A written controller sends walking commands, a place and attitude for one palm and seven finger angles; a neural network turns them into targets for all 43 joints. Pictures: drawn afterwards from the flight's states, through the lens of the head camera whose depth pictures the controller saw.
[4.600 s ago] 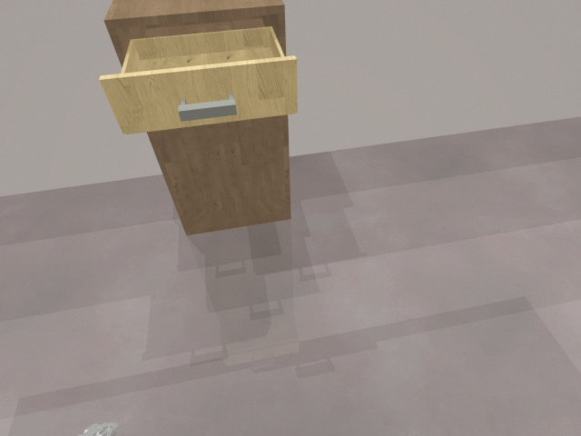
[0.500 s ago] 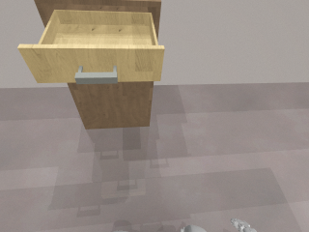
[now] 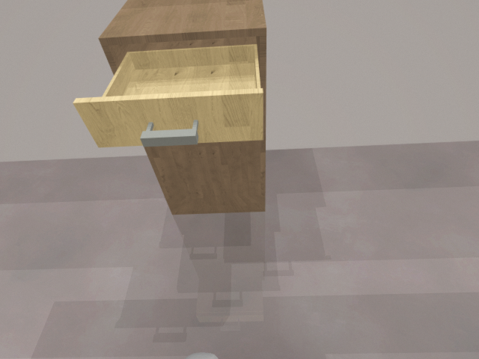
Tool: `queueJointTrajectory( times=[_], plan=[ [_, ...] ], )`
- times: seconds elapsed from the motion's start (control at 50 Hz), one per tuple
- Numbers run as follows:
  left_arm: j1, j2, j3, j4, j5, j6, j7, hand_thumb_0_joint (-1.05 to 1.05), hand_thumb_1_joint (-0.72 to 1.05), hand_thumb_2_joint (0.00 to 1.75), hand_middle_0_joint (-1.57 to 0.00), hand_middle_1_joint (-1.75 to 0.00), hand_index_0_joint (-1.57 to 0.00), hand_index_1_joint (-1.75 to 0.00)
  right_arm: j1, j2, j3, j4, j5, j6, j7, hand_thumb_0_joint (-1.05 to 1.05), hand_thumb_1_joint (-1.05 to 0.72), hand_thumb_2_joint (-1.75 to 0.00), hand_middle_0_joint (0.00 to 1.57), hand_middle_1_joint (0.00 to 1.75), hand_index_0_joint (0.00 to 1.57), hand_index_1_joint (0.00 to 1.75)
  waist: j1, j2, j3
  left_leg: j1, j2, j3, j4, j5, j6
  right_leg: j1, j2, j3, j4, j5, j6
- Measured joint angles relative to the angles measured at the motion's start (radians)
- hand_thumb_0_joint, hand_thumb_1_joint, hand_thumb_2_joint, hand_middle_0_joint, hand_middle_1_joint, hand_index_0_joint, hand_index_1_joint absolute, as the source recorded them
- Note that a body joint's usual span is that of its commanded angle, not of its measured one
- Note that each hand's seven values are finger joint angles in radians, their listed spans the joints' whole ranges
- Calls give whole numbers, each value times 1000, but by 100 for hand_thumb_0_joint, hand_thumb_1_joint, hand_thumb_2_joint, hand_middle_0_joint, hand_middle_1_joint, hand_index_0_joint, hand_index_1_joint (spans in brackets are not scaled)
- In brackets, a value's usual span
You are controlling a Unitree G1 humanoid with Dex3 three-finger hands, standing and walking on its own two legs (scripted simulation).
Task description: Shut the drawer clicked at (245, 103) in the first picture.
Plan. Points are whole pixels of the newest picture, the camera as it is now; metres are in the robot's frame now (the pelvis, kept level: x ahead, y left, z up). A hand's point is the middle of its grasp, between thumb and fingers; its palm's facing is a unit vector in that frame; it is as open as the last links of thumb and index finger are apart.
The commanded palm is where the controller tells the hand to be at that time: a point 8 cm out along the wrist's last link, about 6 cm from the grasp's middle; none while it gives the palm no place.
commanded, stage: take the last steps up to it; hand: left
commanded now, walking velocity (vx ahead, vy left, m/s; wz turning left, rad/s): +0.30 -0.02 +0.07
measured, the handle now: (171, 131) +0.59 +0.19 +0.04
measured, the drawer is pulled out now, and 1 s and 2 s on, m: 0.29 0.29 0.29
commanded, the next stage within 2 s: come to a stop and stand still in 0.82 s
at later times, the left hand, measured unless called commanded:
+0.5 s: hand out of the picture +0.02 +0.23 -0.18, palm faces +0.10 -0.99 -0.13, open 7.4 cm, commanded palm none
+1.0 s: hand (177, 271) +0.34 +0.18 -0.17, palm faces +0.04 -0.97 -0.22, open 7.2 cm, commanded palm none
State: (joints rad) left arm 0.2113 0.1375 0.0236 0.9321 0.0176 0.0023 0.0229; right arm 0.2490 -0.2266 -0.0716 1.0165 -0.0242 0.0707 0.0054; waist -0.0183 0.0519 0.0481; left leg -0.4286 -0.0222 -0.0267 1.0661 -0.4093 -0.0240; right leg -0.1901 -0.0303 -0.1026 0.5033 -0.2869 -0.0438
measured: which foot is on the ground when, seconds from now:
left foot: up 0.00-0.30, down 0.32-0.80, up 0.82-1.00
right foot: down 0.00-0.32, up 0.34-0.78, down 0.80-1.00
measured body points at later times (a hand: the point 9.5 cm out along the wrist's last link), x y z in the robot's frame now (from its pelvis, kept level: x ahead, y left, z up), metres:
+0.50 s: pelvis +0.08 +0.06 +0.00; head +0.09 +0.08 +0.45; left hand +0.01 +0.28 -0.17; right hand +0.11 -0.18 -0.14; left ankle +0.03 +0.14 -0.74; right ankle +0.08 -0.08 -0.66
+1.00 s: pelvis +0.25 +0.00 -0.01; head +0.27 -0.01 +0.44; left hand +0.33 +0.23 -0.15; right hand +0.24 -0.23 -0.17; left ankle +0.23 +0.13 -0.67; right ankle +0.31 -0.08 -0.74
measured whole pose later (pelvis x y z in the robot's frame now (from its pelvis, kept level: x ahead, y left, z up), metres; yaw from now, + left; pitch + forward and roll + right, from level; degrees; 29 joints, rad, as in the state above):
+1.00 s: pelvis +0.25 +0.00 -0.01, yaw +1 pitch -2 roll -1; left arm 0.16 0.15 0.05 1.04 0.01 -0.05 0.03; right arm 0.30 -0.16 -0.04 1.09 -0.02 -0.01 -0.02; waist -0.03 0.04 0.06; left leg -0.44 0.09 0.05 1.09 -0.40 -0.01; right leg -0.29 0.00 -0.16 0.51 -0.20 -0.07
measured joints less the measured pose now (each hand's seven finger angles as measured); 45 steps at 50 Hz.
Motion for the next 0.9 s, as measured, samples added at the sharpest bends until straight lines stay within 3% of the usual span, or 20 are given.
queueJointTrajectory(
  times=[0.06,0.14,0.24,0.3,0.32,0.38,0.42,0.46,0.58,0.68,0.78,0.82,0.86,0.9],
  plan=[
    [28,3,12,15,3,-14,3,0,93,90,-20,-30,-21,-30,12,1,-3,13,-8,-6,7,1,-91,-90,20,30,20,30,8,-8,-14,0,42,14,26,52,-8,27,-2,-19,-47,18,1],
    [82,18,15,49,12,-30,-7,0,93,90,-20,-30,-21,-30,14,7,-1,28,-12,-15,14,1,-91,-90,19,30,20,30,30,-29,-31,46,83,47,-108,45,-5,53,-9,-31,-94,32,5],
    [161,32,17,118,16,-31,-18,0,92,90,-20,-30,-20,-30,-15,20,11,32,-7,-36,16,1,-91,-90,19,30,20,30,65,-51,-38,109,90,83,-314,14,14,73,-15,-37,-118,28,24],
    [211,39,21,165,9,-21,-21,0,92,90,-20,-30,-20,-30,-33,33,24,25,-4,-65,11,1,-91,-90,19,30,20,30,77,-62,-37,183,80,118,-491,68,24,72,-16,-37,-80,-6,45],
    [229,39,22,178,7,-16,-22,1,92,90,-20,-30,-20,-30,-37,36,28,20,-4,-79,8,1,-91,-90,19,30,20,30,76,-60,-38,209,79,122,-548,98,33,59,-14,-36,-39,-32,51],
    [247,43,24,220,10,16,-27,1,92,90,-20,-30,-20,-30,-38,68,37,15,-9,-109,-4,1,-91,-90,19,30,20,30,69,-93,-29,234,65,152,-521,89,50,-45,-28,11,243,-160,39],
    [235,42,28,232,13,27,-34,1,92,90,-20,-30,-20,-30,-13,79,33,13,-5,-122,-23,0,-93,-89,20,30,20,30,56,-99,-28,277,57,159,-564,79,56,-134,-32,26,423,-135,36],
    [207,43,31,226,14,22,-41,1,92,90,-20,-30,-20,-30,17,80,35,24,-3,-130,-30,0,-94,-89,20,30,21,30,49,-102,-24,324,47,161,-630,100,54,-211,-45,33,515,-66,44],
    [87,45,36,167,11,9,-45,1,92,90,-19,-30,-20,-30,119,99,50,86,3,-138,-36,0,-93,-89,20,30,20,30,41,-102,-6,434,31,161,-761,118,54,-369,-73,43,536,66,68],
    [-23,54,39,132,6,11,-44,1,93,90,-19,-30,-20,-30,184,119,51,124,-5,-132,-35,0,-92,-89,20,30,20,30,6,-89,17,500,38,165,-778,72,31,-384,-74,15,349,108,58],
    [-105,60,37,98,3,-12,-45,1,93,90,-19,-30,-20,-30,226,117,46,158,-9,-118,-32,1,-91,-89,20,30,20,30,-32,-52,43,533,77,169,-679,-43,-9,-280,-29,-22,138,100,15],
    [-119,62,39,83,6,-46,-41,1,92,90,-19,-30,-20,-30,234,119,44,172,1,-107,-26,1,-91,-89,20,30,21,30,-25,-47,47,450,99,152,-436,-98,3,-243,-17,-30,119,149,-13],
    [-125,50,34,75,0,-63,-33,1,92,90,-19,-30,-20,-30,201,107,40,170,12,-89,-24,1,-91,-89,20,30,20,30,-22,-24,62,299,100,84,-90,-119,29,-234,-2,-46,169,87,-28],
    [-112,37,27,76,-3,-62,-24,0,92,90,-19,-30,-20,-30,160,94,33,152,10,-79,-22,1,-91,-89,20,30,20,30,-18,-15,58,167,96,61,118,-79,40,-194,12,-53,141,59,-32]
  ],
)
